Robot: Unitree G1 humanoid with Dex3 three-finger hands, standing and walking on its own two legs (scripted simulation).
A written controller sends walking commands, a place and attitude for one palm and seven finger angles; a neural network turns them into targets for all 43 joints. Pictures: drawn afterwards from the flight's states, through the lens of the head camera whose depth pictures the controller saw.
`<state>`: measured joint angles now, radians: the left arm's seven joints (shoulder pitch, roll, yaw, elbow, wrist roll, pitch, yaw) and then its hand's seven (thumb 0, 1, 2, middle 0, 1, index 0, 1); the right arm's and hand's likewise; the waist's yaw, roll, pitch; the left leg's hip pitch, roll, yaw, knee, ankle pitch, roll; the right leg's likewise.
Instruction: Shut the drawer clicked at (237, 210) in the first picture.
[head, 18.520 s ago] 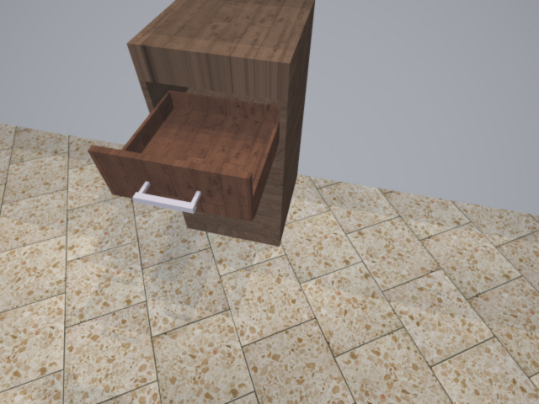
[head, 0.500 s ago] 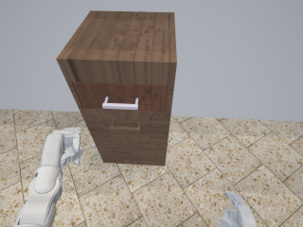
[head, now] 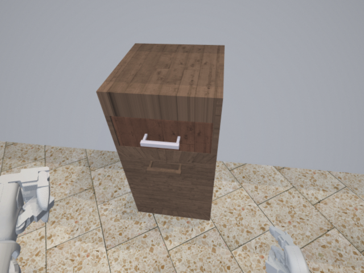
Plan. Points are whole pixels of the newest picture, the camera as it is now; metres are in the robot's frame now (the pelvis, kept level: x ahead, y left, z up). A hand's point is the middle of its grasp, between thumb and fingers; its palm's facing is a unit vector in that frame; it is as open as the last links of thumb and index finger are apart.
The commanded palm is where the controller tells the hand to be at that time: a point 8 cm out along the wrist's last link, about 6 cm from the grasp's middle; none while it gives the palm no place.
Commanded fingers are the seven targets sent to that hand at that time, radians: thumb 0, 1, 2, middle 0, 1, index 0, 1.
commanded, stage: draw the hand back to the body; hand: left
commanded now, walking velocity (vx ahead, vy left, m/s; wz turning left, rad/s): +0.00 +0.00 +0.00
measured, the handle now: (160, 141) +0.60 +0.17 -0.11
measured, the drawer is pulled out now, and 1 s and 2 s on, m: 0.00 0.00 0.00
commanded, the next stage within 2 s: step back with the hand held close in 0.14 s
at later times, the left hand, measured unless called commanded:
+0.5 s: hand (62, 202) +0.18 +0.23 +0.15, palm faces +0.32 -0.82 -0.47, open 3.3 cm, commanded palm +0.11 +0.27 +0.17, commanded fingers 0.00 0.90 0.90 -1.40 -1.60 -1.40 -1.60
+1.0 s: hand (25, 242) +0.12 +0.26 +0.15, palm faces +0.33 -0.82 -0.47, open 3.3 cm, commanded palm +0.05 +0.30 +0.17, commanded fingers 0.00 0.90 0.90 -1.40 -1.60 -1.40 -1.60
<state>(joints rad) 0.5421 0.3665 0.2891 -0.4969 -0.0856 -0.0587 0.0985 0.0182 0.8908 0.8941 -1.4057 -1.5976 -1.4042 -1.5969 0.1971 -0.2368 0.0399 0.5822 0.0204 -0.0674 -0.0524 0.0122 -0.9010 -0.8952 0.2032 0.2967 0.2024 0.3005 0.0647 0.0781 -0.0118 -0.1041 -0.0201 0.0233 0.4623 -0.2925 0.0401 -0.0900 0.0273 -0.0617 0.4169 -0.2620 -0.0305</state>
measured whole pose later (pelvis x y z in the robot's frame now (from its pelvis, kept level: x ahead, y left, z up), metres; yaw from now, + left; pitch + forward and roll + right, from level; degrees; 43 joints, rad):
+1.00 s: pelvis -0.08 +0.02 -0.01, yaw +0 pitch +1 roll -2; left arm 0.63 0.38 0.34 -0.55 -0.03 -0.21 0.14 0.02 0.89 0.89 -1.41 -1.60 -1.41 -1.60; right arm 0.17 -0.22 -0.01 0.54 0.01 -0.02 -0.07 0.01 -0.90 -0.89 0.20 0.30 0.20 0.30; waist 0.00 0.03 0.02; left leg -0.37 -0.03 0.03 0.55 -0.21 0.07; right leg -0.34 0.01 -0.07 0.47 -0.16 -0.01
